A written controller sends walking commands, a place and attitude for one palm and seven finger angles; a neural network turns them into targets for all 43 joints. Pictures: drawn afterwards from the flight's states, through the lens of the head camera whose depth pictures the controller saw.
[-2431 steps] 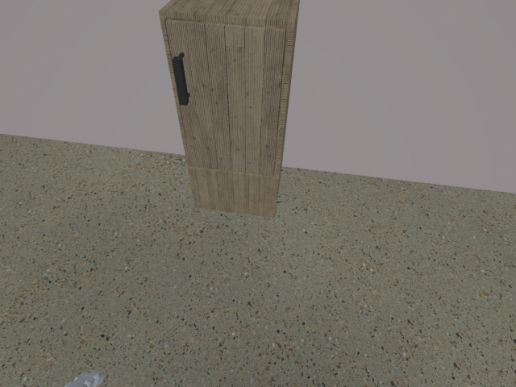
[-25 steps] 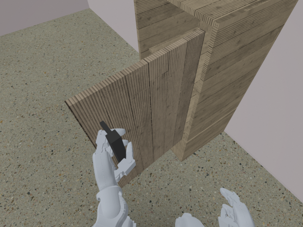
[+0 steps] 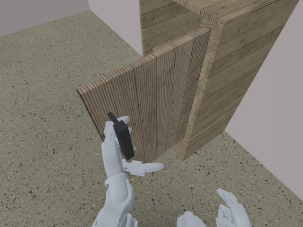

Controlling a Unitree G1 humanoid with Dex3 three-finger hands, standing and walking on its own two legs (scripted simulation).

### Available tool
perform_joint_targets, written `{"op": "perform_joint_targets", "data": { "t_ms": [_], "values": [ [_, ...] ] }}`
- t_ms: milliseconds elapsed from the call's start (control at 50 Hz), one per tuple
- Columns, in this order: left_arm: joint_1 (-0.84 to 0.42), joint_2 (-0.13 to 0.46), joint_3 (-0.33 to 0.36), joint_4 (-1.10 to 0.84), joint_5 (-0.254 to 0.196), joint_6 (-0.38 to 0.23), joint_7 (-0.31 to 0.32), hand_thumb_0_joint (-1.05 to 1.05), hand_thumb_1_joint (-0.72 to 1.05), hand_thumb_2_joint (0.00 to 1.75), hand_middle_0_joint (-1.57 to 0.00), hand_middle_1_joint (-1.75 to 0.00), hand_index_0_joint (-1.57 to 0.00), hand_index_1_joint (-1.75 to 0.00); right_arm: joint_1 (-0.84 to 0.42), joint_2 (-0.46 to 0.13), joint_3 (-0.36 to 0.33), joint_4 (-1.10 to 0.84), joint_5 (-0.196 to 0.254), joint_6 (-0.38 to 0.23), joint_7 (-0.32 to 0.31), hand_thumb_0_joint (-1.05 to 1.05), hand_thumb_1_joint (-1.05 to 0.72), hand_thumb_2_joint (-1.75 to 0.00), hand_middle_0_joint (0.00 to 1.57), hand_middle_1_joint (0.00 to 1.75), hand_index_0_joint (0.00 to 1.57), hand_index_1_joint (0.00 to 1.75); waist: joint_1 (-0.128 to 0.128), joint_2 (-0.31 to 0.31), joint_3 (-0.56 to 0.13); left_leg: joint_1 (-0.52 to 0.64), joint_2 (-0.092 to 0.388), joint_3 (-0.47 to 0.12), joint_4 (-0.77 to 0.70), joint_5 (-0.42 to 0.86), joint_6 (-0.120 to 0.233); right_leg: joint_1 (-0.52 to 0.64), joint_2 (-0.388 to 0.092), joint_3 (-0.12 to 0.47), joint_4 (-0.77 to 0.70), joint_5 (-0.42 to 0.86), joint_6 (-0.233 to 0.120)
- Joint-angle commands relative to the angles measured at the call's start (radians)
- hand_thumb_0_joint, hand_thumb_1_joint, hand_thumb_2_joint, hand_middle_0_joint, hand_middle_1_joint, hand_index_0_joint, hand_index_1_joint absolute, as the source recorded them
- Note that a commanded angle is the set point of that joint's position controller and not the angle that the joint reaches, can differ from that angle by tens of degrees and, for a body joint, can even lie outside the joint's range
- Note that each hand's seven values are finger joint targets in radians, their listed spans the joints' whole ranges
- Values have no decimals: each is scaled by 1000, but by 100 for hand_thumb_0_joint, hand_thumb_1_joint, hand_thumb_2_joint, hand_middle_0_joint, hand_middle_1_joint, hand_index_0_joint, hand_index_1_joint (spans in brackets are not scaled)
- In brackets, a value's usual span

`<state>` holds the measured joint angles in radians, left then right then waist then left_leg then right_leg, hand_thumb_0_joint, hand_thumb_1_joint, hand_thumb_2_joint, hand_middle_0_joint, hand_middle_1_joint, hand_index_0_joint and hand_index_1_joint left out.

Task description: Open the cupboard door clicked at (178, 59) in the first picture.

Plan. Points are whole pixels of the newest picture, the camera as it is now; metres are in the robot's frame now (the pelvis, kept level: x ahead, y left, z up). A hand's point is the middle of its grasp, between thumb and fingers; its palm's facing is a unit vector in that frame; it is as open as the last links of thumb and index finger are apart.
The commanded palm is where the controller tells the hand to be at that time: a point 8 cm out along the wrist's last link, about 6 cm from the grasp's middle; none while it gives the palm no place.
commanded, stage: open thumb and fingers to let go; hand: left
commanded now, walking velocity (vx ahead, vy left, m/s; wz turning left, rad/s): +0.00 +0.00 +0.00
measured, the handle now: (120, 136) +0.34 +0.11 +0.04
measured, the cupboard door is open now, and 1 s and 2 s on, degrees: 93 96 95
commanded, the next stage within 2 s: slide the hand sideways off the handle in 0.18 s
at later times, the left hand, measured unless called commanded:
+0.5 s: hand (130, 164) +0.26 +0.07 +0.05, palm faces -0.23 -0.97 -0.07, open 16.0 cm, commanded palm +0.25 +0.11 +0.04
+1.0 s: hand (119, 174) +0.24 +0.09 +0.05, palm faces -0.14 -0.99 +0.00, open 16.1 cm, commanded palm +0.21 +0.16 +0.04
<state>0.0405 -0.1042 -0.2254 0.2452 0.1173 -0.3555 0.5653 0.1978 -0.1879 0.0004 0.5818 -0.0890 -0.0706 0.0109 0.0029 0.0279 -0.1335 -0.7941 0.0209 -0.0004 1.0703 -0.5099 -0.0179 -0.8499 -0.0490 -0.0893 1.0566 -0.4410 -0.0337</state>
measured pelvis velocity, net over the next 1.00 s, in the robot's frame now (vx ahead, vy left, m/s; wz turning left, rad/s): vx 0.01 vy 0.02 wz -0.01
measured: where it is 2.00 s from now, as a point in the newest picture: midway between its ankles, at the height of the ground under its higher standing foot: outside the picture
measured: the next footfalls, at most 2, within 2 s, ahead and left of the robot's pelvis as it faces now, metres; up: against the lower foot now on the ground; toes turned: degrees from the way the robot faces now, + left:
none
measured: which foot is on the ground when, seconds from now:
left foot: down 0.00-1.00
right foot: down 0.00-1.00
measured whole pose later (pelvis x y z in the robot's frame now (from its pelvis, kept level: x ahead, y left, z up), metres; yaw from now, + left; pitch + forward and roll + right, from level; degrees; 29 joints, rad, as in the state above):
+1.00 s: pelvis +0.01 +0.02 -0.01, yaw -1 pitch +14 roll -1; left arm 0.37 0.09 -0.21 -0.14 -0.03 -0.31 -0.02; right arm 0.24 -0.21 0.03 0.41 -0.02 -0.08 0.00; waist 0.01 0.03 -0.12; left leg -0.83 0.01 0.01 1.15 -0.57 0.01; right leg -0.88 -0.06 -0.07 1.12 -0.48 0.00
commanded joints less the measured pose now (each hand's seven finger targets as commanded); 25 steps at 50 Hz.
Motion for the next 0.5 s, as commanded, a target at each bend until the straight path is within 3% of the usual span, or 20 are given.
{"op": "perform_joint_targets", "data": {
  "t_ms": [0, 60, 140, 260, 280, 300, 320, 360, 380, 420, 440, 460, 480],
  "values": [
    [-248, -77, -24, -209, 29, -61, 22, 0, -50, 30, -21, -65, -21, -65, -71, -87, -29, -148, 4, -50, -5, 0, -90, -90, 20, 30, 20, 30, -20, -89, -250, 56, -40, -16, -155, 133, 21, 212, 23, 49, -185, 82, -1],
    [-236, -70, -14, -193, 29, -53, 29, 0, -50, 30, -18, -50, -18, -50, -72, -88, -29, -147, 3, -48, -5, 0, -90, -90, 20, 30, 20, 30, -13, -89, -260, 55, -40, -15, -156, 140, 20, 220, 27, 49, -187, 89, -3],
    [-270, -103, -45, -203, 29, -49, 31, 0, -50, 30, -15, -30, -15, -30, -73, -88, -27, -146, 4, -48, -3, 0, -90, -90, 20, 30, 20, 30, -25, -91, -247, 60, -37, -18, -161, 132, 19, 204, 28, 39, -182, 79, -1],
    [-241, -100, -37, -206, 19, -42, 34, 0, -50, 30, -15, -30, -15, -30, -79, -87, -27, -147, 7, -47, -1, 0, -90, -90, 20, 30, 20, 30, -15, -106, -258, 61, -37, -22, -162, 141, 17, 213, 32, 35, -181, 85, -3],
    [-229, 16, -219, -217, 133, -69, -179, 0, -50, 30, -15, -30, -15, -30, -16, -127, -24, -124, 11, -50, -2, 0, -90, -90, 20, 30, 20, 30, -93, -138, -211, 66, -32, -14, -138, 135, 37, 184, 22, 60, -170, 147, -4],
    [-290, 104, -124, -274, 93, -106, -292, 0, -50, 30, -15, -30, -15, -30, -12, -125, -31, -150, 19, -53, -10, 0, -90, -90, 20, 30, 20, 30, -71, -113, -270, 52, -38, -17, -129, 148, 43, 223, 11, 70, -157, 184, -7],
    [-273, 143, -104, -297, 78, -126, -365, 0, -50, 30, -15, -30, -15, -30, -17, -125, -32, -158, 22, -51, -19, 0, -90, -90, 20, 30, 20, 30, -48, -87, -308, 65, -42, -15, -131, 164, 45, 258, 11, 79, -147, 213, -11],
    [-251, 130, -139, -336, 23, -127, -498, 0, -50, 30, -15, -30, -15, -30, -20, -127, -25, -187, 41, -61, -24, 0, -90, -90, 20, 30, 20, 30, -53, -24, -304, 90, -43, -19, -138, 163, 42, 248, 11, 76, -142, 208, -15],
    [-253, 108, -157, -328, -28, -116, -567, 0, -50, 30, -15, -30, -15, -30, -20, -126, -20, -193, 52, -71, -25, 0, -90, -90, 20, 30, 20, 30, -66, -20, -274, 96, -43, -22, -141, 148, 43, 233, 13, 73, -153, 190, -12],
    [-204, 66, -124, -331, -154, -77, -628, 0, -50, 30, -15, -30, -15, -30, -36, -125, -12, -221, 78, -84, -33, 0, -90, -90, 20, 30, 20, 30, -53, -34, -226, 101, -42, -31, -169, 103, 38, 224, 24, 53, -181, 110, -8],
    [-167, 61, -94, -336, -202, -58, -632, 0, -50, 30, -15, -30, -15, -30, -42, -127, -10, -232, 87, -91, -37, 0, -90, -90, 20, 30, 20, 30, -43, -73, -213, 95, -41, -34, -183, 91, 36, 234, 27, 46, -195, 81, -5],
    [-123, 54, -68, -345, -235, -43, -626, 0, -50, 30, -15, -30, -15, -30, -58, -128, -7, -247, 93, -98, -36, 0, -90, -90, 20, 30, 20, 30, -23, -70, -204, 97, -43, -39, -199, 92, 32, 239, 29, 36, -197, 63, -7],
    [-75, 57, -44, -331, -249, -29, -609, 0, -50, 30, -15, -30, -15, -30, -53, -130, -7, -251, 93, -100, -35, 0, -90, -90, 20, 30, 20, 30, -18, -113, -186, 88, -40, -41, -203, 92, 29, 233, 30, 27, -193, 56, -2]
  ]
}}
